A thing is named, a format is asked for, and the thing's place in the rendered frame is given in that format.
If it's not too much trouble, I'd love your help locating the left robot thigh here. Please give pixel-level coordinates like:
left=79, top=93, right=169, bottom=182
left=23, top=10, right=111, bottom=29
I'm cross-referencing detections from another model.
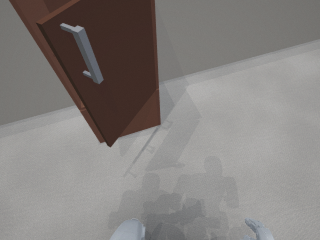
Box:
left=110, top=220, right=146, bottom=240

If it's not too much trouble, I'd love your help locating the handle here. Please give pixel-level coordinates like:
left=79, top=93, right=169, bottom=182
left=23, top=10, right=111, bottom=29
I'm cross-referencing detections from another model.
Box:
left=60, top=23, right=104, bottom=84

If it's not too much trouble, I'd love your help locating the cupboard door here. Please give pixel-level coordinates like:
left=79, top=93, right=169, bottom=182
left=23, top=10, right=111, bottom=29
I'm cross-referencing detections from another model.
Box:
left=35, top=0, right=157, bottom=148

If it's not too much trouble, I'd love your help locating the robot right hand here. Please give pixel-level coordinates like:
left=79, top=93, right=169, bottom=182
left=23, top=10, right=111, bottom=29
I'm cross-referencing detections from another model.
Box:
left=240, top=217, right=275, bottom=240

